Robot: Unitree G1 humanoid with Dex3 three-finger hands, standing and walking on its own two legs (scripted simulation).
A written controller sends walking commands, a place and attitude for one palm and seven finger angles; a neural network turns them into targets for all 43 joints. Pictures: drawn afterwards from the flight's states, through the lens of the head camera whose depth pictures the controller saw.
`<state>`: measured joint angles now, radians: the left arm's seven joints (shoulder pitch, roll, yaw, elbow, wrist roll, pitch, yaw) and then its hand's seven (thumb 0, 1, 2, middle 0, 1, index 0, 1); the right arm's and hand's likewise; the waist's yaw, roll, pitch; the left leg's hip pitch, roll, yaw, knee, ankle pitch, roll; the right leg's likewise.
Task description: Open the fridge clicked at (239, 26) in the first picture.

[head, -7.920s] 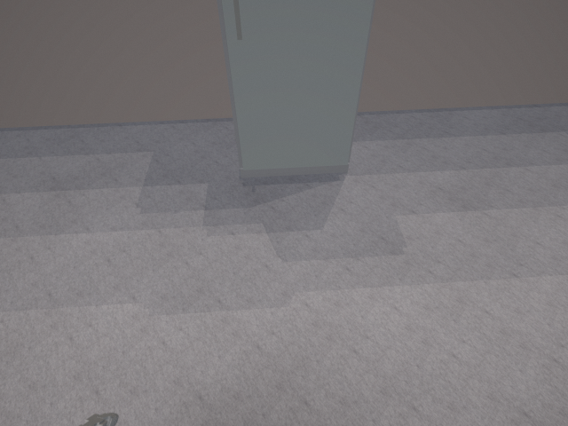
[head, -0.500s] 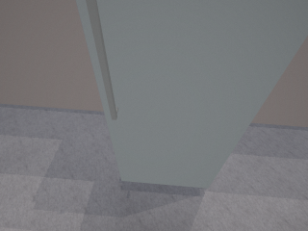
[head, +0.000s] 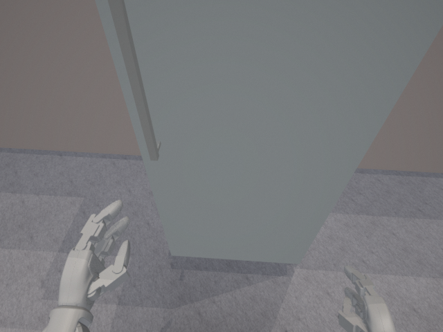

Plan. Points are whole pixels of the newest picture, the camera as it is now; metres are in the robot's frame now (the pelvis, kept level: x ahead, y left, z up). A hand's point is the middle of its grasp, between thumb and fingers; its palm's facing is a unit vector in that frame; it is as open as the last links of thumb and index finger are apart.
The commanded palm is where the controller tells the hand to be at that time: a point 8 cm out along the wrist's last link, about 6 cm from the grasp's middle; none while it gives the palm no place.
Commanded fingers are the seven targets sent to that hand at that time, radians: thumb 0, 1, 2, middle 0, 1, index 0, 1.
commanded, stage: raise the hand to about handle height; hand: left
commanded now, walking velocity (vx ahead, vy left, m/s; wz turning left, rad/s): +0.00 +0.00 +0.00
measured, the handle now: (139, 78) +0.50 +0.17 +0.21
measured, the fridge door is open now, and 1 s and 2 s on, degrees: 0 0 0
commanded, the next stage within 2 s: move the hooked fingers beside the handle in 1.80 s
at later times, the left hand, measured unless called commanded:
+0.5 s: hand (92, 262) +0.22 +0.21 +0.07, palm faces -0.03 -1.00 -0.08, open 10.9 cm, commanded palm +0.18 +0.27 +0.07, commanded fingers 0.00 -0.06 0.49 -0.27 -0.92 -0.27 -0.92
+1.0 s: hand (44, 221) +0.25 +0.27 +0.13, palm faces +0.03 -1.00 -0.08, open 13.6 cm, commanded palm +0.22 +0.31 +0.14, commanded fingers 0.00 -0.50 0.30 -0.30 -1.20 -0.30 -1.20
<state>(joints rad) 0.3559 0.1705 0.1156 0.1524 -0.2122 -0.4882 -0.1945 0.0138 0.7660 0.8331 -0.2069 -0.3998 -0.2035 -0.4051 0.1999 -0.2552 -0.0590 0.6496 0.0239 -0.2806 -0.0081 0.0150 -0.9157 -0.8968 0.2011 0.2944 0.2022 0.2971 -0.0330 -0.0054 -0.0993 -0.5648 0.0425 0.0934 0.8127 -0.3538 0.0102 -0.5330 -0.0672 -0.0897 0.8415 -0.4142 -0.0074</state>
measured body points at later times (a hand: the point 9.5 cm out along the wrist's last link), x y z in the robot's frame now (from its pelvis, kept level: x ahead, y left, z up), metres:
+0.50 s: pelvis +0.01 -0.01 -0.01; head +0.04 -0.02 +0.44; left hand +0.21 +0.26 +0.07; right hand +0.18 -0.24 -0.09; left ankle +0.03 +0.11 -0.70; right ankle +0.01 -0.11 -0.70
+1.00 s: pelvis +0.01 +0.01 +0.02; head +0.01 +0.00 +0.47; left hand +0.24 +0.32 +0.14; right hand +0.21 -0.22 -0.03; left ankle +0.03 +0.11 -0.70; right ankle +0.01 -0.11 -0.70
